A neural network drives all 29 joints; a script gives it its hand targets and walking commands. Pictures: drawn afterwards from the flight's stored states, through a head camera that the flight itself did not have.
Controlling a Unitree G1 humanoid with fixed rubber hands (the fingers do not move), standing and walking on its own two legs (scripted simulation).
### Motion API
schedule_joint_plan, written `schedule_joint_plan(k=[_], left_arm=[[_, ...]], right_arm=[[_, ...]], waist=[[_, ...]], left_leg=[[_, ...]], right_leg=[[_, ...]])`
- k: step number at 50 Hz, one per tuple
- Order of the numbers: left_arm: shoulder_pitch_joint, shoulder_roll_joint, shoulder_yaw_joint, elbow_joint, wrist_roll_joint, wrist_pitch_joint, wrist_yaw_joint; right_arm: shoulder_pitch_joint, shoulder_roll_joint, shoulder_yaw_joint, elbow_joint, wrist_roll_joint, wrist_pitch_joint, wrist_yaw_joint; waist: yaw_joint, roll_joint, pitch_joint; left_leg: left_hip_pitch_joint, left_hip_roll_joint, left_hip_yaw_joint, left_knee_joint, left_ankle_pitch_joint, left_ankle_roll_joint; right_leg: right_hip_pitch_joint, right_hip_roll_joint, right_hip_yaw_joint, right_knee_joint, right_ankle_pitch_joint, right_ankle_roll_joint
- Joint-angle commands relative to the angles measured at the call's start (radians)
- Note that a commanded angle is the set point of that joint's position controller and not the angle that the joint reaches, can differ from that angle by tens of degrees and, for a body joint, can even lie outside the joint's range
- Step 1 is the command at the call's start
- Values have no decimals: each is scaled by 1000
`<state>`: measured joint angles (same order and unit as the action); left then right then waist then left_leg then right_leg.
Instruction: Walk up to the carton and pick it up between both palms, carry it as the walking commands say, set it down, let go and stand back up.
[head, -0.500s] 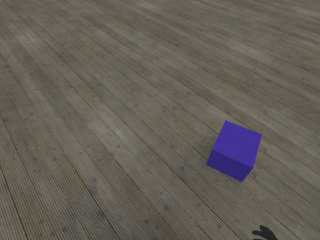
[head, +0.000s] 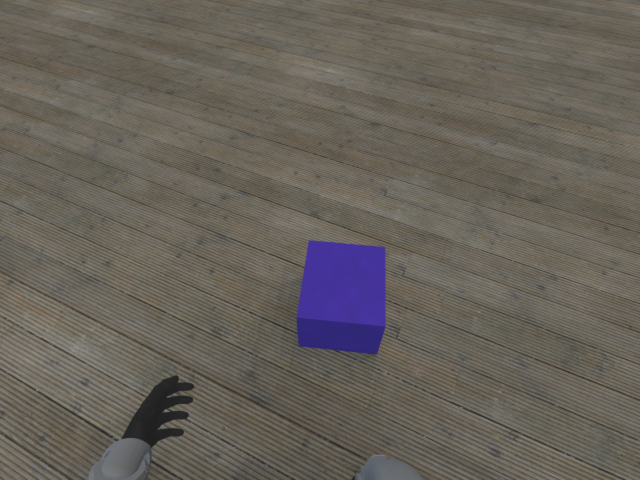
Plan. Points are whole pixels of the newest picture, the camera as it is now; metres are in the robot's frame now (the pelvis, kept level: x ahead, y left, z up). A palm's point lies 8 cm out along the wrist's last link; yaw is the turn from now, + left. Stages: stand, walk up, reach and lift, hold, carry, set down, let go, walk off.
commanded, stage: walk up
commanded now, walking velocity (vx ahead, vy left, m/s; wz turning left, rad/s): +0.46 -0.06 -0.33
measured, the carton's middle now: (342, 296) +0.73 -0.14 -0.64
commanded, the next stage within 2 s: none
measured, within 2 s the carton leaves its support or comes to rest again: neither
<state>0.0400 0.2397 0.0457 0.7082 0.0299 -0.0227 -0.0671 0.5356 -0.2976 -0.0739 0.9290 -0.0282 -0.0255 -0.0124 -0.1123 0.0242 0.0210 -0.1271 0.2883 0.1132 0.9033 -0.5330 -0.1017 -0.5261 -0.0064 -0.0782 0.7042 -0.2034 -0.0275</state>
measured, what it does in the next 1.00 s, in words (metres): walks ahead: left foot, then right foot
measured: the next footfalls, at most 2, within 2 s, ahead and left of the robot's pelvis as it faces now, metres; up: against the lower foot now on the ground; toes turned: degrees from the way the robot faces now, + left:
left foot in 0.50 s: +0.28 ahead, +0.10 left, +0.00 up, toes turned +0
right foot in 0.94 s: +0.33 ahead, -0.20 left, +0.00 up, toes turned -16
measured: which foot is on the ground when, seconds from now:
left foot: up 0.00-0.48, down 0.50-0.96, up 0.98-1.00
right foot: down 0.00-0.50, up 0.52-0.92, down 0.94-1.00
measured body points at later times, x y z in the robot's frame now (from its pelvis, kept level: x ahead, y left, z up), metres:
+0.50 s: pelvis +0.17 +0.00 +0.03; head +0.18 +0.01 +0.48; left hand +0.18 +0.25 -0.12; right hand +0.34 -0.24 -0.07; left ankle +0.24 +0.10 -0.71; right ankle +0.09 -0.11 -0.71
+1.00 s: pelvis +0.26 -0.06 +0.02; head +0.27 -0.09 +0.47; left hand +0.46 +0.14 -0.09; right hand +0.16 -0.29 -0.13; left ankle +0.24 +0.10 -0.70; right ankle +0.30 -0.18 -0.71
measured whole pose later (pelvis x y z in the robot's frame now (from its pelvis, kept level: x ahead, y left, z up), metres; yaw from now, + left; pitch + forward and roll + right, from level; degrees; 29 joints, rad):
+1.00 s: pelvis +0.26 -0.06 +0.02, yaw -12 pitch -1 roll +0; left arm 0.08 0.20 0.01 0.93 0.02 -0.01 -0.01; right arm 0.40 -0.23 -0.04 0.99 -0.01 0.00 -0.01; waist -0.07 0.05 0.05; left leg -0.19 0.12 0.11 0.64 -0.48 -0.05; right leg -0.33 -0.03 -0.07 0.52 -0.19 0.00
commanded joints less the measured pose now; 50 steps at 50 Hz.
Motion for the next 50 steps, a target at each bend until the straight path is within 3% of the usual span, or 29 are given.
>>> schedule_joint_plan(k=[1, 2, 3, 5, 7, 10, 13, 16, 18, 20, 22, 23, 24, 25, 26, 27, 28, 30, 31, 33, 34, 36, 40, 44, 46, 47, 48, 49, 50], left_arm=[[417, 268, 76, 106, -9, -28, 55], [304, 214, 64, 99, -9, -35, 58], [236, 150, 55, 83, -16, -37, 56], [219, 113, 44, 80, -16, -48, 51], [263, 137, 46, 94, -19, -65, 48], [281, 158, 52, 97, -28, -64, 58], [323, 114, 37, 106, -28, -56, 65], [327, 97, 39, 134, -28, -49, 70], [393, 109, 39, 161, -16, -45, 72], [377, 135, 46, 171, -11, -44, 72], [398, 124, 58, 196, -6, -35, 66], [393, 107, 52, 196, -11, -30, 70], [383, 96, 53, 192, -21, -32, 74], [356, 62, 51, 181, -34, -35, 74], [357, 43, 54, 114, -3, -35, 77], [337, 90, 73, 134, 15, -16, 76], [296, 97, 76, 156, 8, 2, 63], [361, 59, 68, 192, -6, 12, 42], [336, 45, 62, 194, 2, 24, 36], [327, 31, 61, 208, 3, 41, 26], [307, 28, 59, 207, -5, 49, 23], [220, 17, 48, 191, 1, 55, 21], [140, 26, 23, 167, -16, 72, 31], [85, -3, -13, 173, -19, 70, 36], [192, 50, -3, 224, -2, 37, 51], [254, 125, 18, 250, -3, 9, 63], [259, 134, 2, 229, -5, -12, 68], [270, 159, -1, 244, -17, -8, 82], [215, 115, -13, 238, -18, -3, 81]], right_arm=[[-135, -73, -9, -159, 10, -42, 27], [-134, -45, 1, -139, 5, -47, 33], [-113, -56, -1, -127, -10, -40, 35], [-94, -40, 2, -96, -19, -18, 33], [-157, -14, 8, -92, -14, 9, 33], [-302, 7, 11, -113, -5, 32, 41], [-386, 11, 4, -109, -6, 36, 45], [-453, 31, 17, -138, -4, 23, 56], [-516, 37, 18, -142, 4, 13, 47], [-533, 37, 22, -157, 8, 0, 43], [-515, 25, 19, -149, 4, -4, 27], [-448, 15, 13, -125, 6, -10, 23], [-375, -5, 3, -120, -2, -24, 12], [-220, -89, -15, -98, -15, -40, -2], [-89, -250, -52, -74, -8, -40, -20], [-48, -256, -56, -33, 9, -34, -27], [-99, -186, -42, -35, 13, -31, -31], [-242, -81, -9, -74, -1, -35, -22], [-248, -56, -1, -72, 7, -40, -16], [-222, -27, 18, -42, 6, -47, -10], [-208, -52, 15, -42, -1, -46, -13], [-152, -71, 14, -18, 0, -53, -19], [-160, -125, -2, -16, 0, -43, -20], [-134, -65, 5, 17, 5, -5, 8], [-163, -58, 6, 19, 19, 11, 11], [-81, 6, 24, 20, 15, 7, 10], [-32, 73, 46, 5, 11, 18, 0], [18, 89, 40, 51, 39, 44, -12], [-9, 37, 28, 50, 43, 64, -16]], waist=[[175, -178, -187], [129, -121, -140], [87, -135, -123], [57, -126, -132], [75, -72, -112], [97, -105, -63], [114, -104, 18], [125, -204, 29], [169, -109, 41], [171, -186, 49], [167, -168, 12], [135, -99, 26], [84, -51, -24], [13, 67, -140], [-12, 287, -163], [6, 184, -145], [44, 8, -80], [123, 94, -38], [110, 154, -11], [106, 216, -35], [103, 163, -45], [77, 175, -14], [86, 216, 46], [64, 264, -15], [136, 97, -54], [144, -72, -73], [120, -244, -119], [121, -242, -150], [119, -270, -156]], left_leg=[[-588, -128, -129, 416, 109, 61], [-532, -79, -127, 364, 189, 76], [-457, -80, -121, 311, 208, 76], [-400, -105, -97, 280, 194, 63], [-377, -133, -84, 213, 192, 51], [-412, -142, -88, 98, 258, 50], [-442, -161, -103, 4, 323, 51], [-378, -191, -60, -175, 366, 47], [-350, -199, -53, -224, 363, 39], [-280, -220, -27, -295, 349, 46], [-206, -244, 0, -373, 301, 56], [-105, -242, 10, -432, 348, 64], [74, -200, -45, -487, 377, 90], [293, -18, -229, -530, 362, 138], [417, 284, -564, -590, 664, 224], [346, 347, -611, -589, 867, 289], [210, 280, -473, -584, 818, 254], [86, 110, -261, -574, 952, 183], [27, 67, -179, -596, 911, 156], [-9, 31, -122, -596, 918, 152], [-28, 42, -113, -605, 891, 159], [-28, 45, -96, -613, 869, 152], [-27, 24, -17, -559, 1184, 154], [-62, -22, -10, -554, 858, 163], [-126, -90, 20, -432, 575, 132], [-216, -126, 13, -364, 333, 83], [-288, -159, 6, -223, -97, 50], [-155, -194, -76, -133, -106, 62], [-155, -207, -74, -121, -73, 70]], right_leg=[[623, -357, 588, -403, 154, -136], [503, -287, 435, -382, 218, -132], [414, -227, 386, -393, 212, -125], [376, -233, 338, -399, 400, -120], [324, -261, 349, -427, 490, -115], [320, -262, 358, -511, 212, -112], [315, -262, 361, -536, 207, -109], [344, -176, 243, -525, 181, -103], [370, -209, 292, -529, 114, -116], [351, -183, 277, -471, 222, -120], [392, -171, 276, -414, 215, -116], [319, -167, 283, -387, 158, -101], [238, -124, 255, -294, 154, -72], [112, -38, 166, -43, 46, -25], [-126, 73, 78, 243, -383, 27], [-164, 19, 130, 398, -420, 52], [-136, -18, 195, 446, -324, 57], [-63, -25, 182, 447, -167, 68], [-23, -35, 161, 428, -108, 72], [14, -14, 135, 428, -46, 81], [11, -12, 117, 418, -16, 84], [-16, -16, 92, 345, -4, 91], [26, -11, 36, 100, -14, 88], [235, 4, -10, -97, 17, 55], [454, -2, -24, -341, 246, 40], [583, -143, 79, -340, 456, 50], [623, -380, 316, -332, 770, 3], [464, -394, 247, -316, 777, -100], [426, -343, 247, -359, 549, -126]])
